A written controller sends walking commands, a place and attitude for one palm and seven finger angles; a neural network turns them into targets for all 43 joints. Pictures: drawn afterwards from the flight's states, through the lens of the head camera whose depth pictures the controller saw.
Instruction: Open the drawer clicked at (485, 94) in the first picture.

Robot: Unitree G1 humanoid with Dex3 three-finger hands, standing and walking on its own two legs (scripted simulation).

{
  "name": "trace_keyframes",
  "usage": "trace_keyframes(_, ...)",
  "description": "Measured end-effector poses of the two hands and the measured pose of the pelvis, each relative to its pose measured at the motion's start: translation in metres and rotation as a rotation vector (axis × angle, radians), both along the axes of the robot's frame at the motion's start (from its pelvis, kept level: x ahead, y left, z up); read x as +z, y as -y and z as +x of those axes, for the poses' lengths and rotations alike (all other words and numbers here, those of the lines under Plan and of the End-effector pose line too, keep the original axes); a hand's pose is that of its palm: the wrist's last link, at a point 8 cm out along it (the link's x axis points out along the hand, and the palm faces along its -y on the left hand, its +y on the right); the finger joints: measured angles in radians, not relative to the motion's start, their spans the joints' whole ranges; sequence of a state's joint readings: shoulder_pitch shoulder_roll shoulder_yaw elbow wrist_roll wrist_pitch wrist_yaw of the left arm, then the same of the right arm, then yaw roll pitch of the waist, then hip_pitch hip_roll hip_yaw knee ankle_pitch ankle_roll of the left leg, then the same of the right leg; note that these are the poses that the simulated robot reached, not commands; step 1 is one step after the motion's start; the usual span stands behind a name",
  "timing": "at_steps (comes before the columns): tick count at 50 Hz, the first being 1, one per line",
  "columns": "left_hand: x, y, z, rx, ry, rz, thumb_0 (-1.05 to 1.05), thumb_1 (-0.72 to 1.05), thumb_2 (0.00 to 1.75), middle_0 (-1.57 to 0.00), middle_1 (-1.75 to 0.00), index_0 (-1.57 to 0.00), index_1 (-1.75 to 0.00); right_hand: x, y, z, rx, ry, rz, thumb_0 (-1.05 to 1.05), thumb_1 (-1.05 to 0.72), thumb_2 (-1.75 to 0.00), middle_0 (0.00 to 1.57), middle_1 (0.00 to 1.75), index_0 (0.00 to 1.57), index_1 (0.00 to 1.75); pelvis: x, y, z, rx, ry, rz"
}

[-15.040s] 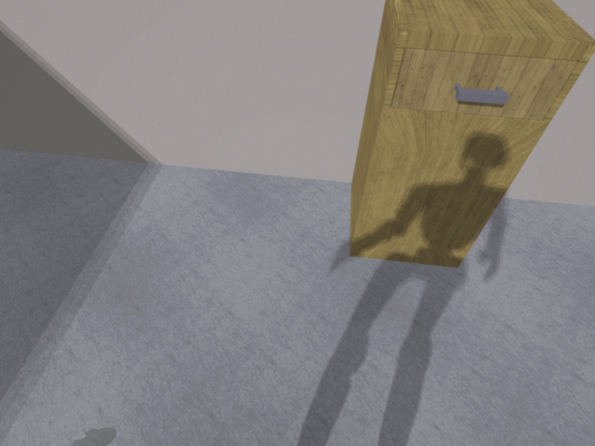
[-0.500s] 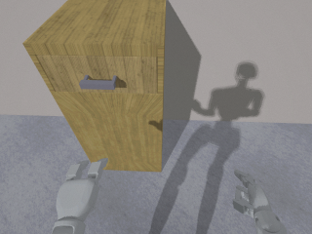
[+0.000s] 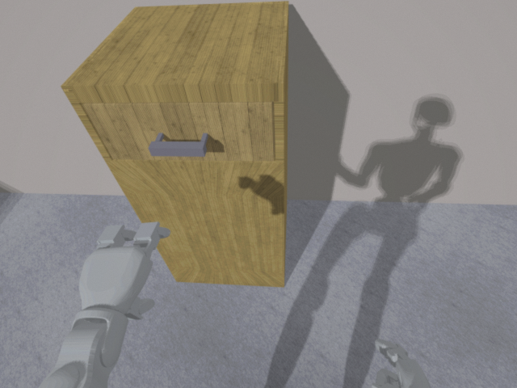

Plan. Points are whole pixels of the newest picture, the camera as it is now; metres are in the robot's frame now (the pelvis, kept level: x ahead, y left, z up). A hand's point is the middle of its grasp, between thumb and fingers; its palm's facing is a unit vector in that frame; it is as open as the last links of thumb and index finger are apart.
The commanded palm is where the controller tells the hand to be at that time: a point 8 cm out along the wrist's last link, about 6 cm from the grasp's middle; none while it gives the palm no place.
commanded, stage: raise the hand with hooked fingers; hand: left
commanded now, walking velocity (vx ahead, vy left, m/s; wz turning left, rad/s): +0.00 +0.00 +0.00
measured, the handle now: (180, 142) +0.58 +0.25 +0.03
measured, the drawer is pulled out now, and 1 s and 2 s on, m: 0.00 0.00 0.00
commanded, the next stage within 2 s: move the hooked fingers above the handle in 1.00 s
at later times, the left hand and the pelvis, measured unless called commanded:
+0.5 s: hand (110, 217) +0.30 +0.25 +0.13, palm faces +0.11 -0.05 -0.99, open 13.7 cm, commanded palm +0.27 +0.25 +0.19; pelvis +0.01 +0.00 +0.02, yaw +1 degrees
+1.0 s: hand (106, 209) +0.30 +0.25 +0.15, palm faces +0.11 -0.05 -0.99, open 13.9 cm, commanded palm +0.27 +0.25 +0.21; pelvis +0.00 +0.01 +0.02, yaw +1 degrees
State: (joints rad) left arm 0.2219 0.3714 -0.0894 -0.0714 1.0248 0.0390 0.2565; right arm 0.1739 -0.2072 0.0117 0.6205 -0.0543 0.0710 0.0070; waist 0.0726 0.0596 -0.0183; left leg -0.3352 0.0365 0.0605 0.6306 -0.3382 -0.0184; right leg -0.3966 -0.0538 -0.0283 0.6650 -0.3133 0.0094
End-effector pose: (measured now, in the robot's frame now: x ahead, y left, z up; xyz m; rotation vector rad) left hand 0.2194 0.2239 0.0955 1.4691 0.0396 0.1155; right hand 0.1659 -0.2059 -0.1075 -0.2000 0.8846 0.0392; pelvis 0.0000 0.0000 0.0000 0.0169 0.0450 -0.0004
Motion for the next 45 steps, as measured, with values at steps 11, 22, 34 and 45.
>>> trace_keyframes(11, 0.039, -0.014, 0.025, 0.018, 0.06, 0.014, 0.0, -0.21, 0.42, -0.3, -1.01, -0.3, -1.01, 0.018, 0.019, 0.025, -0.038, 0.06, -0.042, 0.01, -0.91, -0.9, 0.2, 0.3, 0.2, 0.3, 0.009, -0.003, 0.005, 0.007, 0.029, -0.001)
trace_keyframes(22, 0.079, -0.021, 0.047, 0.006, 0.058, 0.04, 0.0, -0.43, 0.33, -0.32, -1.15, -0.31, -1.16, 0.04, -0.006, 0.06, 0.014, 0.144, 0.01, 0.01, -0.91, -0.9, 0.2, 0.3, 0.2, 0.3, 0.016, -0.002, 0.007, 0.018, 0.064, -0.004)
trace_keyframes(34, 0.116, -0.033, 0.067, -0.021, 0.038, 0.068, 0.0, -0.49, 0.3, -0.32, -1.19, -0.32, -1.19, 0.03, -0.011, 0.043, 0.023, 0.075, 0.025, 0.01, -0.91, -0.9, 0.2, 0.3, 0.2, 0.3, 0.02, -0.004, 0.004, 0.029, 0.073, -0.008)
trace_keyframes(45, 0.102, -0.024, 0.059, -0.101, 0.015, 0.049, 0.0, -0.5, 0.3, -0.32, -1.2, -0.32, -1.2, 0.019, 0.008, 0.011, -0.013, -0.004, -0.01, 0.01, -0.91, -0.9, 0.2, 0.3, 0.2, 0.3, 0.02, -0.007, -0.001, 0.019, 0.06, -0.006)
